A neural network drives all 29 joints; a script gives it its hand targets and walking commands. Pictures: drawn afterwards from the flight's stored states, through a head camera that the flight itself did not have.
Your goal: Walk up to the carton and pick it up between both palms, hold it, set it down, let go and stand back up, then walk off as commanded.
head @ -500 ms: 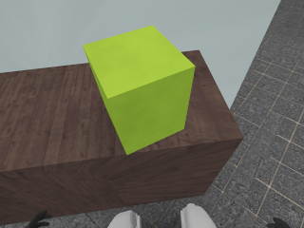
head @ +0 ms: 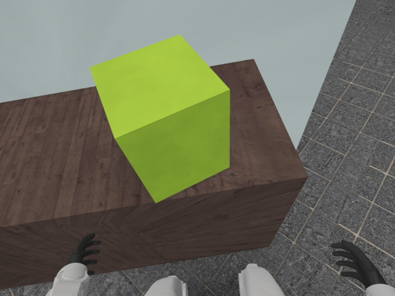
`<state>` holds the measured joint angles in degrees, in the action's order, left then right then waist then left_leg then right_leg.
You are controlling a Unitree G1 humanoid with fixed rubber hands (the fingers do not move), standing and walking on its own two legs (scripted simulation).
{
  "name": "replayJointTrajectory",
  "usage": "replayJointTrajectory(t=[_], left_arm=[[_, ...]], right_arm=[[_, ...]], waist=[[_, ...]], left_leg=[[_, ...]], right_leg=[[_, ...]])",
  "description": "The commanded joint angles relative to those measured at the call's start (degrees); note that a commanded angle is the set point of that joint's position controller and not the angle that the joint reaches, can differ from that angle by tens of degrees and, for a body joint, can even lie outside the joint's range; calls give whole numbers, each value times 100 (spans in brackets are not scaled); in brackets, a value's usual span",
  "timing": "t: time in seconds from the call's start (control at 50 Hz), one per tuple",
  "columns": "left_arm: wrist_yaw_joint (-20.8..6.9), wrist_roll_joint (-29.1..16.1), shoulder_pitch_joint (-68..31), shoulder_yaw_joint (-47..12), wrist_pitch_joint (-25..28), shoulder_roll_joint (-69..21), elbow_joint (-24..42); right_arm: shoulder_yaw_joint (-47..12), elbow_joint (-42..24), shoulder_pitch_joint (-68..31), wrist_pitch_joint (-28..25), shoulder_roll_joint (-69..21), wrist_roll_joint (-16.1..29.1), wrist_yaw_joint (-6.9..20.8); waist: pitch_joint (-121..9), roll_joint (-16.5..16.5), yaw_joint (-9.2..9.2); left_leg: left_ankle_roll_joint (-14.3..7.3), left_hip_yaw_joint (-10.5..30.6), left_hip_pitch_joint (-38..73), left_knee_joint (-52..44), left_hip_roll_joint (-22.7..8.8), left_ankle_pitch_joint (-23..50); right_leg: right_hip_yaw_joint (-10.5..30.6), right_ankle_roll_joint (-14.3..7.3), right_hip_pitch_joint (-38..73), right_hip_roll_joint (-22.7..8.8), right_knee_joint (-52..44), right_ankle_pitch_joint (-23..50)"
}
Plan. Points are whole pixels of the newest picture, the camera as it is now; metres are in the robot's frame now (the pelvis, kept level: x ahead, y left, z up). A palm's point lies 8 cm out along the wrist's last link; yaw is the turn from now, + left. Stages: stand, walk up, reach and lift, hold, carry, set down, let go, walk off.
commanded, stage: reach and lift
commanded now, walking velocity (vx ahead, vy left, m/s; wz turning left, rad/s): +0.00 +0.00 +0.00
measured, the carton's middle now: (167, 122) +0.46 +0.08 +0.07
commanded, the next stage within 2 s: none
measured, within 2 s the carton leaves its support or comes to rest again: neither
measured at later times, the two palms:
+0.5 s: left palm (84, 276) +0.16 +0.24 -0.01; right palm (382, 261) +0.18 -0.31 -0.04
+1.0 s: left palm (101, 250) +0.20 +0.19 +0.03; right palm (376, 240) +0.21 -0.29 +0.00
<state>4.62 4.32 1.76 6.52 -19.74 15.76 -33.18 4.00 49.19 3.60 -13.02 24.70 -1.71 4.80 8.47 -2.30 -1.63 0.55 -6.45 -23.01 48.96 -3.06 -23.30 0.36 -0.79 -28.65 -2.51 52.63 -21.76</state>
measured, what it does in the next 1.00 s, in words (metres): stands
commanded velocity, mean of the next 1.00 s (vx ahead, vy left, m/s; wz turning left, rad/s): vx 0.00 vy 0.00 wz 0.00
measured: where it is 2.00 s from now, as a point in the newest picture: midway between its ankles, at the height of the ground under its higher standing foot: outside the picture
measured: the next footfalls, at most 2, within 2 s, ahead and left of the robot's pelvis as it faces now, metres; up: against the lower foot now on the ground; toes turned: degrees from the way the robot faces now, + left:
none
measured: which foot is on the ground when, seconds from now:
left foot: down 0.00-1.00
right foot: down 0.00-1.00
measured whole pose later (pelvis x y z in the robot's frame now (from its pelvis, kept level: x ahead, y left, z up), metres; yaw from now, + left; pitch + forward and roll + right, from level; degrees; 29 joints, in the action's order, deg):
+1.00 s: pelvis +0.01 -0.02 +0.04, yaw +0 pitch -2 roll +3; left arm 13.6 -0.3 11.5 2.7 -4.9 1.6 -14.4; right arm 4.0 33.8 9.9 -13.7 23.8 7.0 14.5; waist 2.2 0.4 3.2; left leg 1.2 -6.5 -10.4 24.3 -2.4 -11.2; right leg -0.3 -2.3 -17.8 -1.5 32.4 -12.3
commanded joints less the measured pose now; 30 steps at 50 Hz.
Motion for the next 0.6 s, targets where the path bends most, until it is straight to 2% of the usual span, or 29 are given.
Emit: replayJointTrajectory(t=[0.0,0.08,0.2,0.28,0.42,0.58], left_arm=[[193,-240,404,730,462,1047,1453],[190,-320,573,788,787,921,1521],[225,-480,704,801,1239,817,1708],[266,-561,787,786,1493,764,1823],[365,-639,925,563,1740,469,2104],[552,-638,928,76,1785,1,2567]], right_arm=[[489,-841,495,-246,770,45,123],[262,-1027,678,-300,622,226,149],[32,-1490,792,-452,507,443,182],[-100,-1805,873,-491,454,554,193],[-180,-2180,939,-359,435,709,269],[-57,-2285,645,-210,673,979,534]], waist=[[-1928,1246,348],[-2056,1266,468],[-2109,1233,669],[-2046,1275,747],[-1859,1267,808],[-1694,929,798]], left_leg=[[-259,506,444,-1619,191,1270],[-270,426,595,-1822,300,1655],[-275,342,648,-2182,408,1851],[-296,286,577,-2414,471,1742],[-280,238,678,-2760,450,1458],[-202,371,643,-3166,243,668]], right_leg=[[-42,-139,1453,245,-1710,1483],[81,-56,1753,190,-1976,1929],[247,4,2165,151,-2376,1981],[408,28,2369,109,-2658,1669],[592,6,2327,78,-3155,579],[367,-53,2372,226,-3179,282]])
